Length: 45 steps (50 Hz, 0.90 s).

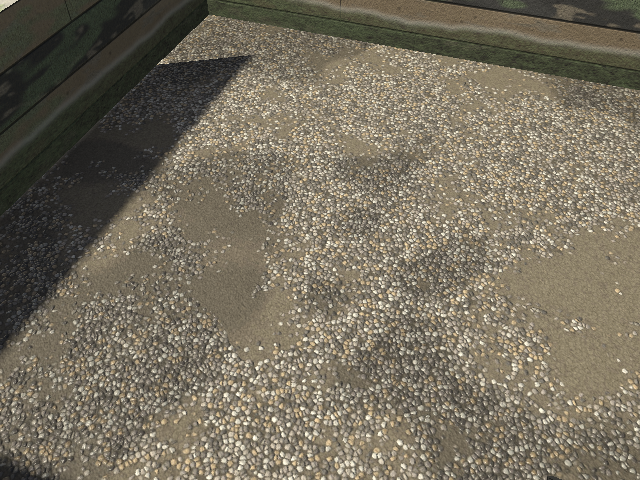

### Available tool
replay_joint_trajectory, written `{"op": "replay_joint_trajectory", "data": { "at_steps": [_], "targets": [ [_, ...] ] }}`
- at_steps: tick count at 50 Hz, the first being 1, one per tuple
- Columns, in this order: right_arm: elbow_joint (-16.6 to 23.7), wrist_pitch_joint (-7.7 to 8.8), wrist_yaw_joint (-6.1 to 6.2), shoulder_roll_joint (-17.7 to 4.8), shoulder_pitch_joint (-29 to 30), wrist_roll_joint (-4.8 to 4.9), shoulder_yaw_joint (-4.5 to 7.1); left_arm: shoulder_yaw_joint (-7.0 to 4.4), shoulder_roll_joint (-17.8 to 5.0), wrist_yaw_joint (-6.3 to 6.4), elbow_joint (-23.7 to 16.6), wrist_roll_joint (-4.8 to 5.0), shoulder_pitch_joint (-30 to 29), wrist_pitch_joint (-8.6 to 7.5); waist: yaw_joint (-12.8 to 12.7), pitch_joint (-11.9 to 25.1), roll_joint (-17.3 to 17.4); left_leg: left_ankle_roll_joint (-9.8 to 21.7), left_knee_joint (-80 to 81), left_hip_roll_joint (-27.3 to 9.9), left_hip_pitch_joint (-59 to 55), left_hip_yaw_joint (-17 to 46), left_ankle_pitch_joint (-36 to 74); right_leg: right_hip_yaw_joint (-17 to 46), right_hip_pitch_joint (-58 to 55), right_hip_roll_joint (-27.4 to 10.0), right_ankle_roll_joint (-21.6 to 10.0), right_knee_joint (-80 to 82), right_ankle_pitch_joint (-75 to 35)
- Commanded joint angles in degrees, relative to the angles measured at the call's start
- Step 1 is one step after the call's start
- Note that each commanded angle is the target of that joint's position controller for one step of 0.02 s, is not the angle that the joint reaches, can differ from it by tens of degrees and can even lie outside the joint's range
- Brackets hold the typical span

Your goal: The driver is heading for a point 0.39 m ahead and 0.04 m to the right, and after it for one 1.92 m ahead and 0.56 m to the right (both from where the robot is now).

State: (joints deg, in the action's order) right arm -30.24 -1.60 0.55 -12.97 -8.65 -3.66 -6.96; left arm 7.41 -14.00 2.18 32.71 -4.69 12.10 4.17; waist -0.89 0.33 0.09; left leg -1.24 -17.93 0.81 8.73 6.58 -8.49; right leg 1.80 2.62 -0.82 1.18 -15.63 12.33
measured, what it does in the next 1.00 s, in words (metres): stands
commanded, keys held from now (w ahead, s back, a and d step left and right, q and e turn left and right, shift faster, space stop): w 0.68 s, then no key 0.32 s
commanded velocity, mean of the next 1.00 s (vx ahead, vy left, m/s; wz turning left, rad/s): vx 0.42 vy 0.00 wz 0.00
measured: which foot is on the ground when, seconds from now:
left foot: down 0.00-1.00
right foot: down 0.00-1.00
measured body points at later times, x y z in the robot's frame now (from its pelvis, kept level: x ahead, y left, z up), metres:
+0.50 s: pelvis +0.00 +0.00 +0.00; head +0.00 +0.00 +0.45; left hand +0.19 +0.21 -0.07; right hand +0.21 -0.21 -0.07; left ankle +0.01 +0.14 -0.75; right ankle -0.04 -0.14 -0.75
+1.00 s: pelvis +0.01 -0.01 +0.00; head +0.00 -0.01 +0.45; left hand +0.13 +0.23 -0.10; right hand +0.15 -0.25 -0.09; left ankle +0.02 +0.14 -0.75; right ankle -0.04 -0.14 -0.75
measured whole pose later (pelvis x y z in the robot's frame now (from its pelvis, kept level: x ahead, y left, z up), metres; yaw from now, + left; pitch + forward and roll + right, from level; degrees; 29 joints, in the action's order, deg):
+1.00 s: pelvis +0.01 -0.01 +0.00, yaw +0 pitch +0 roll +0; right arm -35.1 -3.6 0.8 -16.0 -14.0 -2.0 -5.1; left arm 5.3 -16.4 -0.2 35.1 -1.7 17.0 3.9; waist -0.2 1.8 0.0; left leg -2.0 -15.7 -0.3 7.3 6.9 -8.2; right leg 2.6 0.8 0.2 0.3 -12.7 11.6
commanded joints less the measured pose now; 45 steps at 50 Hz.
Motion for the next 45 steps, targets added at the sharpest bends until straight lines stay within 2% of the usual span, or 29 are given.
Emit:
{"op": "replay_joint_trajectory", "data": {
  "at_steps": [1,8,25,29,30,31,32,34,39,45],
  "targets": [
    [5.15,0.97,-0.58,-5.50,3.43,-0.09,1.33,-1.40,-5.53,0.02,-5.57,-0.40,-2.93,-0.68,0.13,1.55,0.86,2.10,2.68,-2.92,2.48,2.55,9.02,4.27,-0.82,-2.21,-1.73,1.25,-5.13],
    [5.69,1.26,-1.11,-6.27,5.45,-0.11,1.18,-1.39,-5.95,-0.42,-7.41,-0.36,-4.90,-1.13,0.08,4.02,0.55,2.62,2.38,-3.88,1.42,3.47,10.79,4.81,-1.04,-3.04,-1.38,0.34,-5.85],
    [5.45,1.42,-1.48,-7.10,6.25,-0.22,1.03,-1.35,-6.28,-0.81,-9.47,-0.13,-6.31,-1.23,0.48,4.92,0.12,2.54,1.41,-4.38,1.68,3.56,11.11,5.56,-0.85,-3.49,-1.47,-0.28,-8.40],
    [5.39,1.43,-1.46,-7.18,6.28,-0.24,1.02,-1.35,-6.27,-0.87,-9.62,-0.11,-6.44,-1.19,0.55,5.02,0.04,2.43,1.24,-4.48,1.67,3.51,11.30,5.74,-1.00,-3.49,-1.59,-0.29,-9.26],
    [5.73,1.48,-1.17,-6.68,7.14,-0.32,0.79,-1.09,-5.79,-0.75,-9.70,0.07,-6.57,-1.63,0.50,5.14,-0.46,2.28,1.15,-4.40,1.61,3.64,12.64,5.52,-1.04,-3.45,-1.65,-0.33,-10.89],
    [6.00,1.24,-0.93,-7.31,6.08,-0.06,0.83,-1.11,-6.38,-1.04,-9.58,0.67,-5.05,-1.71,0.05,5.93,-0.75,2.09,0.38,-4.51,0.59,3.36,16.76,5.63,-1.78,-3.65,-1.79,-0.34,-14.24],
    [5.90,1.11,-0.71,-7.48,5.78,-0.10,0.88,-1.15,-6.58,-1.21,-9.33,0.64,-4.83,-1.73,0.34,6.29,-0.74,1.98,0.27,-4.56,0.07,3.24,17.92,5.64,-2.08,-3.66,-1.87,-0.47,-15.47],
    [6.44,0.75,-0.43,-7.14,6.36,-0.77,0.71,-1.17,-6.82,-1.72,-9.62,0.53,-5.42,-1.94,0.48,6.04,-0.89,1.83,-0.17,-4.28,-0.44,3.00,17.27,5.37,-1.47,-3.23,-1.45,-0.52,-14.37],
    [3.71,-0.20,-0.30,-8.37,2.01,0.35,1.68,-2.10,-7.99,-2.33,-6.61,1.57,-1.29,-1.60,0.78,4.35,0.20,2.65,1.94,-4.95,-1.31,3.71,14.85,5.92,-1.79,-3.54,-2.19,2.15,-11.60],
    [0.88,-0.93,0.15,-8.59,-1.13,1.43,3.10,-3.43,-8.14,-2.41,-3.37,2.71,1.72,-1.26,0.80,1.60,0.31,2.97,3.50,-4.66,-0.41,3.51,10.89,5.74,-1.33,-3.23,-2.94,4.26,-8.89]
  ]
}}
